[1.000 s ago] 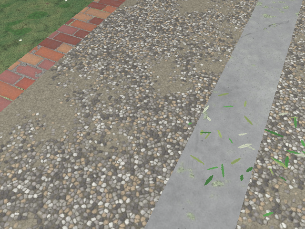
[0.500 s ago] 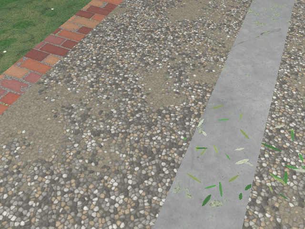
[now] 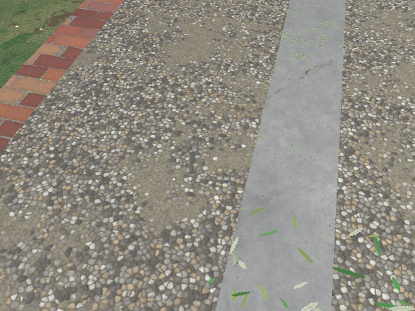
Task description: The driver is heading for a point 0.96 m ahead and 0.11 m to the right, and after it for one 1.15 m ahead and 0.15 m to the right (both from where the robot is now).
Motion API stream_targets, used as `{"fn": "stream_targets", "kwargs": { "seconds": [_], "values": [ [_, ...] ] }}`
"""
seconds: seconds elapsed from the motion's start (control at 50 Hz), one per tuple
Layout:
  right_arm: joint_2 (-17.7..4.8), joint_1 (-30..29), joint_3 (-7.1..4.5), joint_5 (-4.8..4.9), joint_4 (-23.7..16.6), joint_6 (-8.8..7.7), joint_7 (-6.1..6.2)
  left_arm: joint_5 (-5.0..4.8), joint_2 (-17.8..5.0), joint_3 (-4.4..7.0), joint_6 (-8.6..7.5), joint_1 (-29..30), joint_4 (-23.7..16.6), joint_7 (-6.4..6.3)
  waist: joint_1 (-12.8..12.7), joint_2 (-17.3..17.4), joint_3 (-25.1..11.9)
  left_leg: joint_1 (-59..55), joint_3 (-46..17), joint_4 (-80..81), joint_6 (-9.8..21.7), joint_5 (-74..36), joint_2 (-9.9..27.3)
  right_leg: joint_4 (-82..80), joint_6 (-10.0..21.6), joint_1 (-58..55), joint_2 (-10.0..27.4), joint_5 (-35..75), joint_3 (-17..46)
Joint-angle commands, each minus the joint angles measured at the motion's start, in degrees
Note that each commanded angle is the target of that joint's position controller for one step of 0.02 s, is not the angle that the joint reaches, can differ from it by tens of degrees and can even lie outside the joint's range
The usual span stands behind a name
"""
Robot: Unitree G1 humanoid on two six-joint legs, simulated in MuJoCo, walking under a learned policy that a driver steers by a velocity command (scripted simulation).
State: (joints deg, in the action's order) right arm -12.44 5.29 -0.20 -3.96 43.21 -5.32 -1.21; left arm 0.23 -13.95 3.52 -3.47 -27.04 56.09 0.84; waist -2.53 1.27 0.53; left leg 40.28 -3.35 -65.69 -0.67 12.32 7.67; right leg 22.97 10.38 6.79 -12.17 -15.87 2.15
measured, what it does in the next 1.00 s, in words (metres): walks ahead: left foot, then right foot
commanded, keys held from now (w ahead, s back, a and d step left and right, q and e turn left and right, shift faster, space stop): w+e+shift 0.28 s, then w+shift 0.32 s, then w+q+shift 0.22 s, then q+shift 0.18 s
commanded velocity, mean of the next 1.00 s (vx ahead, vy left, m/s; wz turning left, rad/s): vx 0.94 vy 0.00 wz -0.25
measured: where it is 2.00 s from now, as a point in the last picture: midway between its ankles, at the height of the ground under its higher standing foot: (320, 164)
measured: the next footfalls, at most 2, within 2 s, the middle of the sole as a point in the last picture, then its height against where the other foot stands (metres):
left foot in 0.22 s outside the picture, level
right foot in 0.66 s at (303, 246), level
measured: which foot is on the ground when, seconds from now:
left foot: up 0.00-0.20, down 0.22-0.68, up 0.70-1.00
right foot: down 0.00-0.24, up 0.26-0.64, down 0.66-1.00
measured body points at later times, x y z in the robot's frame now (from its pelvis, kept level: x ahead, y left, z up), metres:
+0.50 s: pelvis +0.46 -0.03 +0.00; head +0.48 -0.04 +0.45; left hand +0.77 +0.12 -0.06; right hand +0.29 -0.28 -0.12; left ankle +0.42 +0.11 -0.73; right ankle +0.51 -0.18 -0.66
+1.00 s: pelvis +0.88 -0.24 +0.00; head +0.91 -0.25 +0.44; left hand +0.93 +0.04 -0.13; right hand +0.97 -0.53 -0.11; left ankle +1.10 -0.20 -0.68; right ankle +0.72 -0.25 -0.73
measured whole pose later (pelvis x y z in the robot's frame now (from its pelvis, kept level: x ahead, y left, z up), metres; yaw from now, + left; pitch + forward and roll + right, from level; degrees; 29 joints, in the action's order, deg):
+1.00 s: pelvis +0.88 -0.24 +0.00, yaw -15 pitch +0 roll -1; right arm -16.9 7.5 -2.8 1.4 43.6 -3.1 -3.3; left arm 0.0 -15.6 2.1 -5.7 -24.0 50.9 -2.1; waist -2.5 2.2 4.3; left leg 41.7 5.8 -44.1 2.9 -5.4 2.1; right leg 18.3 2.1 -5.4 -2.7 -22.5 -14.3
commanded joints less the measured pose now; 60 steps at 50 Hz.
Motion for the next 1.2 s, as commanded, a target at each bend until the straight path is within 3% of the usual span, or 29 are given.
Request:
{"fn": "stream_targets", "kwargs": {
  "seconds": [0.02, 0.14, 0.18, 0.22, 0.24, 0.26, 0.28, 0.32, 0.4, 0.5, 0.56, 0.6, 0.64, 0.66, 0.68, 0.7, 0.72, 0.76, 0.82, 0.86, 0.94, 0.96, 1.02, 1.06, 1.08, 1.1, 1.12, 1.16, 1.2],
  "values": [
    [-5.1, -7.5, -0.41, 0.50, -6.6, 0.62, -0.38, -0.40, -7.7, 1.33, -2.37, 3.3, -6.1, -0.14, 1.5, 0.2, 9.2, -3.5, 4.6, 13.5, -2.4, -9.4, -1.8, -17.8, 6.3, 15.9, 13.0, 11.7, 18.3],
    [-5.1, -14.9, 0.45, 2.10, -11.4, 0.33, -0.48, -0.97, -10.0, 2.18, -1.80, -3.1, -5.5, -0.98, -2.5, -3.6, 2.7, -11.0, 5.5, 33.6, 0.5, -18.6, -8.6, -9.7, 0.6, -2.9, 13.8, 46.9, 18.5],
    [-8.8, -6.6, -1.01, 2.55, -9.9, 0.28, 0.91, -0.70, -12.5, 2.66, -2.04, -0.3, -6.5, -1.30, 2.1, -5.4, -4.4, -26.9, 3.8, 36.5, 1.6, -14.3, -11.1, 1.5, -2.0, -4.2, 13.9, 59.6, 19.4],
    [-15.3, 15.1, -3.90, 3.12, -4.7, 0.10, 3.30, 0.32, -15.1, 3.39, -2.72, 6.7, -8.4, -0.55, 14.2, -5.6, -14.3, -50.1, 0.9, 35.4, 2.6, -4.8, -6.4, 25.1, -2.7, 3.4, 11.6, 52.9, 19.0],
    [-18.1, 25.3, -4.97, 0.99, -2.9, -0.02, 4.44, 0.80, -6.2, 1.33, -3.10, 6.8, -10.2, -0.43, 15.0, 4.8, -20.5, -63.4, -11.4, 34.0, 3.8, 11.3, 7.2, 44.4, -2.0, 14.1, 8.0, 12.1, 14.5],
    [-21.0, 19.2, -5.60, -0.83, -3.9, 0.02, 3.48, -3.34, -2.8, -0.08, -2.40, -1.5, -13.6, -0.74, 6.4, 22.5, -26.5, -70.1, -44.7, 45.2, 10.5, 18.3, 21.7, 58.5, -3.8, 30.1, 3.8, -13.2, 7.5],
    [-14.3, 13.0, -5.37, 0.02, -5.4, 0.31, 2.56, -1.33, -7.9, 0.10, -1.24, 2.1, -11.7, -1.48, 6.9, 11.4, -19.4, -61.7, -42.3, 48.3, 10.7, 27.5, 17.3, 58.6, -2.8, 34.2, 9.8, -5.5, 6.1],
    [-7.4, 10.7, -3.74, 0.26, -3.3, 0.02, 1.78, 0.98, -7.5, 0.29, -0.25, 9.1, -12.0, -0.02, 6.3, -1.0, -6.4, -46.1, -26.3, 50.5, 10.4, 15.2, 12.0, 54.7, -3.3, 33.0, 13.0, 0.6, 4.3],
    [-5.0, 15.7, -2.72, 1.79, 3.3, -2.25, 0.66, 2.31, -2.3, -1.45, 1.50, 14.4, -16.6, 2.29, 2.4, 2.0, 0.3, -36.0, -11.9, 55.0, 9.5, 1.0, 8.1, 49.9, -3.8, 35.3, 16.3, -0.7, 5.3],
    [-8.0, 15.0, -2.81, 2.78, 4.6, -3.20, -0.03, 2.19, -4.3, -2.89, 1.06, 26.0, -22.1, 3.89, 1.4, 0.4, 5.4, -28.0, 6.6, 63.0, 7.3, -13.9, 1.6, 29.1, -5.0, 31.5, 14.4, 13.9, -0.7],
    [-11.8, 19.9, -3.19, 3.22, 7.0, -3.25, -0.11, 2.02, -4.2, -3.86, 0.30, 32.0, -23.9, 4.58, 2.8, -0.1, 8.4, -29.4, 9.5, 67.7, 8.0, -27.9, 4.2, 17.2, -3.0, 22.5, 13.0, 18.5, -6.8],
    [-15.1, 22.4, -3.56, 3.00, 8.2, -2.49, 0.64, 2.58, -6.2, -3.39, 0.06, 30.4, -23.1, 3.74, 1.2, 3.1, 4.7, -39.3, 11.5, 59.9, 7.5, -54.2, 5.3, 14.4, -1.4, 18.7, 9.3, 13.7, -9.6],
    [-17.9, 22.5, -3.77, 2.97, 9.1, -0.93, 1.61, 3.29, -9.6, -1.61, -0.11, 14.7, -18.5, 2.05, -7.2, 6.6, -5.7, -39.9, 10.4, 37.1, 6.7, -68.7, 6.2, 13.0, 0.3, -0.1, 6.9, 6.7, -7.7],
    [-17.7, 20.9, -3.63, 3.37, 8.4, -0.44, 1.77, 3.72, -12.6, -0.21, -0.16, 3.7, -15.2, 0.91, -12.9, 5.8, -10.6, -31.1, 9.9, 20.1, 6.1, -58.1, 3.9, 9.9, 0.9, -14.6, 10.3, 6.0, -3.5],
    [-9.7, 23.2, -2.20, 2.41, 6.3, -0.28, 1.09, 4.31, -18.1, 1.16, -0.35, -1.3, -13.5, -0.35, -9.4, -6.3, -17.6, -17.5, 7.8, -1.9, 6.6, -4.1, -2.6, 10.4, -0.6, -27.8, 26.2, -6.9, 13.5],
    [-6.5, 29.2, -1.65, 5.59, 4.0, -0.45, 0.87, 4.23, -20.2, 1.89, -0.30, 0.2, -15.2, -0.62, -4.2, -14.5, -27.7, -3.0, -0.5, -19.1, 6.4, 15.3, -8.5, -0.3, 2.5, -35.8, 38.7, -15.0, 42.5],
    [-11.5, 20.7, -2.84, 5.03, 3.2, -0.23, 1.32, 3.06, -16.1, 1.77, -0.32, 3.2, -14.5, -0.56, -5.2, -4.6, -18.5, 2.2, -2.1, -19.1, 7.1, 7.5, -5.2, -4.4, 0.5, -27.4, 34.8, -13.9, 36.4],
    [-8.3, 17.6, -2.25, 4.54, 3.6, 0.20, 0.56, 2.88, -10.0, 0.47, -1.70, 8.9, -12.9, -0.15, -0.4, -1.1, -3.1, 0.0, -1.0, -11.6, 6.2, 1.3, -1.4, -7.9, -0.6, -8.7, 30.2, -0.9, 20.1],
    [-5.4, 19.4, -2.30, 3.08, 5.1, 3.35, -0.96, 1.28, -5.6, -0.56, -3.34, 9.3, -10.9, -0.11, 3.9, -4.3, 0.8, -4.7, -0.8, -8.0, 5.1, -0.1, 1.1, -13.0, -3.4, 1.0, 26.3, 5.7, 7.2],
    [-4.7, 14.1, -2.60, 2.74, 3.2, 4.46, -1.24, 0.25, -4.5, -0.88, -4.33, 9.4, -9.8, -0.21, 5.0, -3.6, 5.2, -1.1, 1.7, -5.4, 3.9, -1.7, 0.6, -13.0, -5.2, 1.9, 24.9, 31.6, -2.4],
    [-1.7, 6.9, -1.11, 3.05, -0.2, 3.42, -2.31, -0.26, -4.3, -1.24, -4.75, 12.9, -10.0, -1.10, 6.1, -5.2, 6.0, -9.6, 11.3, 17.9, 4.1, -17.5, -5.3, -10.4, -8.3, 6.3, 17.6, 46.8, -17.6],
    [-4.0, 7.0, -2.24, 7.17, -0.8, 1.54, -2.02, -0.27, -8.4, -0.20, -4.05, 16.2, -13.0, -3.29, 5.4, -6.3, 3.4, -13.0, 11.1, 22.1, 3.3, -21.8, -7.5, -6.3, -10.0, 4.8, 17.0, 50.6, -16.9],
    [-9.1, 14.1, -4.50, 5.78, -1.0, 1.64, -2.95, -1.43, -14.9, 1.38, -2.30, 16.0, -14.8, -6.06, 9.5, -9.3, -5.5, -26.4, 13.4, 27.8, 4.1, -21.6, -13.0, 7.4, -11.9, -0.7, 21.0, 66.2, -15.0],
    [-15.5, 31.0, -7.56, 5.37, 2.6, 3.60, -1.84, -2.22, -13.0, 1.20, -1.72, 20.7, -16.2, -4.97, 18.3, -3.0, -9.9, -46.3, 6.9, 32.2, 9.0, -27.7, -11.0, 36.5, -13.3, 8.2, 18.6, 47.1, -13.7],
    [-14.2, 29.8, -6.91, 4.82, 3.2, 4.22, -0.16, -1.27, -5.7, -0.62, -2.34, 22.1, -16.4, -2.68, 16.8, 13.5, -3.0, -49.4, 0.0, 38.6, 11.7, -44.9, -6.4, 60.2, -14.7, 20.8, 6.8, -14.4, -13.1],
    [-16.3, 19.3, -5.11, 0.18, -1.9, 2.11, -0.15, -0.34, -0.7, -2.36, -3.13, 5.1, -17.8, -1.36, 2.4, 19.0, -10.9, -53.9, -23.1, 30.8, 21.7, -72.3, 5.1, 75.4, -14.9, 31.0, 5.3, -24.1, 0.9],
    [-17.0, 14.9, -5.92, -0.48, -7.3, 1.64, -0.56, -0.44, -7.5, -1.94, -3.46, 2.3, -18.3, -0.68, 4.3, 10.0, -24.9, -57.3, -34.3, 38.5, 28.0, -58.6, 12.3, 76.2, -13.5, 29.8, 6.6, -19.4, 9.1],
    [-13.3, 4.9, -5.29, 4.42, -10.3, 1.75, -0.80, -0.99, -13.0, 0.06, -1.60, 9.9, -19.2, -1.76, 0.5, -9.1, -12.1, -39.0, -30.8, 46.4, 24.1, -23.5, 8.3, 65.5, -12.4, 31.6, 11.8, -11.8, 6.1],
    [-12.3, 4.5, -4.56, 4.55, -9.8, 1.62, -0.59, -0.39, -12.2, 0.34, 1.23, 11.3, -19.4, -3.02, -0.6, -8.1, -5.6, -24.7, -25.5, 47.2, 20.8, -26.4, 5.4, 57.9, -13.5, 26.2, 14.6, -10.3, 5.6]
  ]
}}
